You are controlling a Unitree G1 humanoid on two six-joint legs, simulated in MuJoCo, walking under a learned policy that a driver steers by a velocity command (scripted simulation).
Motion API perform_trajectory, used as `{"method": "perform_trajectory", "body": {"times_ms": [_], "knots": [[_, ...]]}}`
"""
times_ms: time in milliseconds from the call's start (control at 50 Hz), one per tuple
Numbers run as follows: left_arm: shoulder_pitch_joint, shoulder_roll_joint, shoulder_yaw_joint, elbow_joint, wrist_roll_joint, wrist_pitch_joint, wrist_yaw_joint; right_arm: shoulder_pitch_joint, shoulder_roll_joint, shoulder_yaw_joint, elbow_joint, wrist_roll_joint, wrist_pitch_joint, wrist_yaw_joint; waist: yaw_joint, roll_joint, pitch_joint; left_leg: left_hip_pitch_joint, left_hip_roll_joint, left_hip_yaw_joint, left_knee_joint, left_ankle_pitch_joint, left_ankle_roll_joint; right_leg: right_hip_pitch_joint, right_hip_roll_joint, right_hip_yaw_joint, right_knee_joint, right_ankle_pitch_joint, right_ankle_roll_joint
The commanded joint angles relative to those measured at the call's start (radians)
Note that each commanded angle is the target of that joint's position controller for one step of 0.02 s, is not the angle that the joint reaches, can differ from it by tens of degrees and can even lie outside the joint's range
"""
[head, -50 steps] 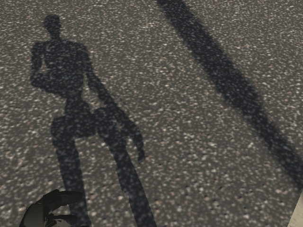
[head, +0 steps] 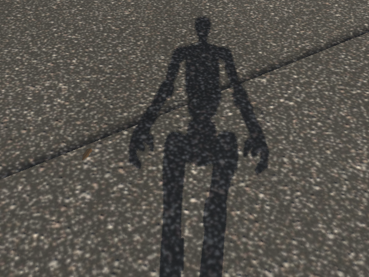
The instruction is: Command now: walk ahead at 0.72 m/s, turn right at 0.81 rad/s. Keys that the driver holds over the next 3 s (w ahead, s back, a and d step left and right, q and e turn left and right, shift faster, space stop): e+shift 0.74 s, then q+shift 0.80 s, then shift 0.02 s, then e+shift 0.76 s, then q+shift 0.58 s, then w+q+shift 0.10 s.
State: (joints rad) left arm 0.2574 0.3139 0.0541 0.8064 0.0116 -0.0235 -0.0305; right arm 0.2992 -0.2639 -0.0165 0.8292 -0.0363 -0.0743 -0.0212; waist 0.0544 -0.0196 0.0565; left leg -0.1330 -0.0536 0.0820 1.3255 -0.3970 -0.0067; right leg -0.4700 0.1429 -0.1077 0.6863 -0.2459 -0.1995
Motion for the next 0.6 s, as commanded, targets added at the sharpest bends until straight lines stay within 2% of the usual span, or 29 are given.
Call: {"method": "perform_trajectory", "body": {"times_ms": [20,40,60,80,120,140,180,220,240,260,280,300,320,340,360,380,400,420,440,460,480,520,560,600], "knots": [[0.165,0.151,0.054,-0.007,0.008,0.009,0.028,-0.086,-0.122,0.004,-0.197,0.004,-0.072,0.014,-0.028,0.111,-0.070,-0.687,0.049,-0.197,0.225,0.025,0.004,0.551,-0.381,0.786,-0.419,0.236,-0.239],[0.128,0.136,0.046,-0.007,0.001,0.001,0.027,-0.099,-0.117,0.006,-0.199,-0.012,-0.058,0.011,-0.075,0.155,-0.005,-0.620,0.078,-0.187,0.139,0.019,-0.013,0.398,-0.340,0.693,-0.405,0.423,-0.206],[0.106,0.138,0.043,-0.023,-0.006,-0.012,0.028,-0.091,-0.124,0.006,-0.200,-0.024,-0.028,0.008,-0.098,0.175,0.016,-0.546,0.103,-0.171,0.061,0.018,-0.034,0.290,-0.305,0.599,-0.400,0.597,-0.175],[0.098,0.134,0.037,-0.021,-0.012,-0.023,0.023,-0.099,-0.123,0.010,-0.208,-0.028,0.001,0.006,-0.117,0.174,0.028,-0.454,0.120,-0.144,-0.067,0.019,-0.051,0.175,-0.248,0.502,-0.412,0.707,-0.138],[0.098,0.178,0.050,-0.022,-0.009,-0.038,0.019,-0.157,-0.094,0.022,-0.248,-0.020,0.024,0.009,-0.108,0.108,0.000,-0.362,0.091,-0.084,-0.271,0.093,-0.066,0.105,-0.149,0.404,-0.380,0.931,-0.096],[0.110,0.175,0.053,-0.019,-0.012,-0.034,0.022,-0.185,-0.082,0.027,-0.261,-0.009,0.027,0.010,-0.089,0.072,-0.034,-0.342,0.073,-0.070,-0.365,0.169,-0.063,0.131,-0.107,0.365,-0.337,0.996,-0.055],[0.143,0.160,0.059,-0.012,-0.021,-0.013,0.029,-0.235,-0.067,0.037,-0.278,0.008,0.031,0.008,-0.040,0.000,-0.104,-0.293,0.025,-0.053,-0.534,0.326,-0.049,0.188,-0.050,0.342,-0.268,0.960,0.037],[0.165,0.153,0.065,-0.014,-0.020,0.013,0.036,-0.282,-0.065,0.041,-0.291,0.016,0.029,0.006,0.005,-0.036,-0.128,-0.250,-0.021,-0.047,-0.659,0.404,-0.041,0.222,-0.020,0.367,-0.213,0.844,0.097],[0.161,0.151,0.069,-0.022,-0.016,0.023,0.039,-0.283,-0.071,0.041,-0.293,0.016,0.025,0.002,0.011,-0.049,-0.129,-0.211,-0.040,-0.061,-0.718,0.417,-0.037,0.223,-0.014,0.399,-0.178,0.778,0.117],[0.139,0.154,0.073,-0.036,-0.011,0.027,0.043,-0.254,-0.090,0.036,-0.285,0.012,0.017,-0.004,-0.002,-0.057,-0.134,-0.156,-0.055,-0.088,-0.782,0.423,-0.030,0.222,-0.014,0.443,-0.127,0.719,0.136],[0.101,0.162,0.077,-0.056,-0.005,0.026,0.046,-0.195,-0.120,0.025,-0.265,0.010,0.007,-0.012,-0.034,-0.064,-0.147,-0.097,-0.056,-0.113,-0.838,0.440,-0.019,0.230,-0.017,0.480,-0.047,0.671,0.152],[0.047,0.165,0.078,-0.078,-0.009,0.019,0.046,-0.070,-0.143,0.015,-0.225,0.007,-0.008,-0.022,-0.106,-0.059,-0.174,0.017,-0.019,-0.138,-0.934,0.555,0.001,0.221,0.001,0.465,0.098,0.613,0.173],[0.059,0.098,0.060,-0.114,-0.019,0.008,0.043,0.063,-0.197,0.000,-0.199,0.002,-0.023,-0.031,-0.139,0.033,-0.272,0.237,0.207,-0.296,-0.900,0.823,0.057,0.116,0.027,0.393,0.361,0.186,0.198],[0.188,0.026,0.045,-0.130,-0.028,0.013,0.059,0.082,-0.226,-0.001,-0.227,-0.006,-0.011,-0.026,-0.072,0.185,-0.385,0.394,0.540,-0.564,-0.774,1.387,0.158,-0.040,0.120,0.251,0.616,-0.562,0.196],[0.305,0.081,0.047,-0.124,0.001,0.021,0.057,0.052,-0.205,-0.017,-0.234,0.011,0.005,-0.020,-0.022,0.226,-0.512,0.407,0.614,-0.712,-0.770,1.347,0.273,-0.083,0.029,0.243,0.764,-0.483,0.204],[0.247,0.114,0.051,-0.112,0.018,0.039,0.050,-0.065,-0.169,-0.021,-0.264,0.020,0.014,-0.034,-0.023,0.188,-0.462,0.295,0.569,-0.696,-0.852,0.921,0.311,-0.133,-0.027,0.206,0.810,-0.335,0.210],[0.126,0.138,0.057,-0.128,0.033,0.055,0.039,-0.131,-0.089,0.002,-0.282,0.018,0.030,-0.043,-0.036,0.103,-0.336,0.139,0.458,-0.551,-0.920,0.618,0.265,-0.131,-0.070,0.187,0.742,-0.246,0.220],[0.055,0.143,0.063,-0.150,0.029,0.070,0.022,-0.150,-0.066,0.012,-0.274,0.009,0.043,-0.047,-0.041,0.100,-0.242,0.035,0.378,-0.426,-0.966,0.522,0.224,-0.113,-0.084,0.179,0.699,-0.216,0.236],[0.045,0.132,0.059,-0.160,0.020,0.086,0.010,-0.147,-0.087,0.005,-0.261,0.003,0.048,-0.047,-0.038,0.124,-0.184,-0.048,0.346,-0.339,-0.993,0.545,0.213,-0.082,-0.096,0.171,0.672,-0.203,0.246],[0.040,0.108,0.051,-0.172,0.012,0.101,0.003,-0.134,-0.107,-0.005,-0.243,0.001,0.048,-0.040,-0.029,0.139,-0.153,-0.100,0.328,-0.269,-1.005,0.569,0.205,-0.056,-0.107,0.158,0.627,-0.186,0.246],[0.038,0.085,0.043,-0.184,0.006,0.108,0.001,-0.119,-0.116,-0.012,-0.229,0.000,0.045,-0.032,-0.023,0.146,-0.148,-0.115,0.318,-0.220,-1.007,0.596,0.202,-0.040,-0.111,0.143,0.577,-0.178,0.243],[0.016,0.063,0.032,-0.205,0.006,0.112,-0.003,-0.101,-0.128,-0.024,-0.219,-0.004,0.042,-0.021,-0.021,0.154,-0.160,-0.113,0.337,-0.164,-1.010,0.607,0.207,-0.023,-0.128,0.128,0.487,-0.165,0.233],[-0.026,0.061,0.026,-0.235,0.008,0.117,-0.013,-0.110,-0.143,-0.034,-0.223,-0.006,0.046,-0.014,-0.020,0.175,-0.160,-0.143,0.359,-0.116,-1.025,0.497,0.202,0.019,-0.163,0.115,0.378,-0.136,0.218],[-0.063,0.061,0.022,-0.259,0.001,0.121,-0.023,-0.135,-0.160,-0.046,-0.233,-0.010,0.053,-0.007,-0.019,0.198,-0.150,-0.207,0.358,-0.052,-1.034,0.340,0.171,0.113,-0.174,0.083,0.250,-0.122,0.201]]}}
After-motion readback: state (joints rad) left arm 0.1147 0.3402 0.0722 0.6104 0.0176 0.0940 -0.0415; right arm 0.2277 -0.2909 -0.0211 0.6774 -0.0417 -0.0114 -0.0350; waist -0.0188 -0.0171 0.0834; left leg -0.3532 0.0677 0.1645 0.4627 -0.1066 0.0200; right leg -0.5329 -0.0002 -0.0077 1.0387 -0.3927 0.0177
